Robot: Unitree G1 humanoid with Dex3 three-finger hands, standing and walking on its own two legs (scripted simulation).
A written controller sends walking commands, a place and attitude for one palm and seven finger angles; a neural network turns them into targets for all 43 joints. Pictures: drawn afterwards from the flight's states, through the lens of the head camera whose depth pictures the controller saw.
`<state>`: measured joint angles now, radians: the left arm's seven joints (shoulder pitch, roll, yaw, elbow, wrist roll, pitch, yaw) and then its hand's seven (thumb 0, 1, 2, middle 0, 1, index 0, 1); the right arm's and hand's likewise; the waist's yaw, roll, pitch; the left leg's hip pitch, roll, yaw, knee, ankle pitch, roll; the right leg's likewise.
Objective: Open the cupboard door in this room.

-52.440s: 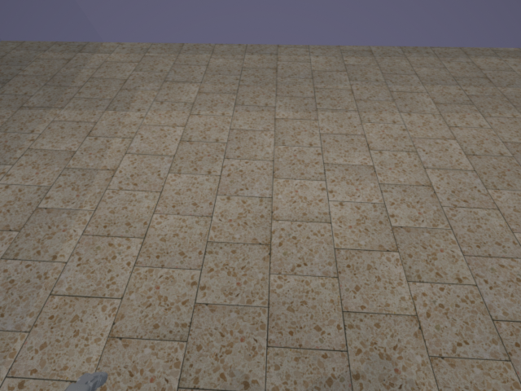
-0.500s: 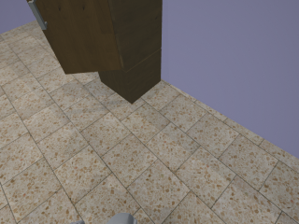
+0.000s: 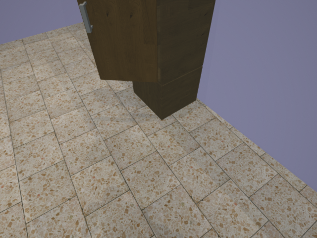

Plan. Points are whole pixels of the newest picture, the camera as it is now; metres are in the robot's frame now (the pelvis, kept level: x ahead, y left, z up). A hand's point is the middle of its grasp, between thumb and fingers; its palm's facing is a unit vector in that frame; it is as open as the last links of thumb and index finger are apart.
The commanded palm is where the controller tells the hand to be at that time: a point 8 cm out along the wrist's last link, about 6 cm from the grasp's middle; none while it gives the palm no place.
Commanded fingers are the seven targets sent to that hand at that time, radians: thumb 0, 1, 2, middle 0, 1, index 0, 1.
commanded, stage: take the last steps up to it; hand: left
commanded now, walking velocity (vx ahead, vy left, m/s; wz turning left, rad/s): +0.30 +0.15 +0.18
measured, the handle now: (87, 17) +1.08 +0.46 +0.07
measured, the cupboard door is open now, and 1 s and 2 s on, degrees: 48 48 48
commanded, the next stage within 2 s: come to a stop and stand still in 1.18 s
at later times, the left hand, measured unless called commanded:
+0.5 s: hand out of the picture +0.13 +0.29 -0.17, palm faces +0.14 -0.97 -0.19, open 7.4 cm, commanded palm none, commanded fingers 0.00 0.90 0.90 -0.20 -0.30 -0.20 -0.30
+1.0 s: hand (76, 171) +0.33 +0.32 -0.15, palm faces +0.14 -0.97 -0.20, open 7.2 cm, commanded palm none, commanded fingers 0.00 0.90 0.90 -0.20 -0.30 -0.20 -0.30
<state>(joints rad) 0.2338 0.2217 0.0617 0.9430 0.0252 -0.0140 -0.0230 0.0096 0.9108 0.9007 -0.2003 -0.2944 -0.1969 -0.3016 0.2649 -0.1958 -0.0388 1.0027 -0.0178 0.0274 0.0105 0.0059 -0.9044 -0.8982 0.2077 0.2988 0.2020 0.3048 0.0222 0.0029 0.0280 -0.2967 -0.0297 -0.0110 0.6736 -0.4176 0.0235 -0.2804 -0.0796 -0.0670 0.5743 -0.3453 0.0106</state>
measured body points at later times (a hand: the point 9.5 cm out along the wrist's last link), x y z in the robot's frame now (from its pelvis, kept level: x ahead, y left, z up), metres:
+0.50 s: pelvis +0.15 +0.10 +0.01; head +0.18 +0.11 +0.45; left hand +0.13 +0.34 -0.15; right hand +0.25 -0.13 -0.13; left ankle +0.17 +0.19 -0.73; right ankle +0.11 -0.03 -0.64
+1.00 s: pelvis +0.34 +0.13 +0.02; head +0.37 +0.14 +0.47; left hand +0.33 +0.37 -0.13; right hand +0.39 -0.10 -0.13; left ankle +0.39 +0.29 -0.68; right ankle +0.31 +0.01 -0.73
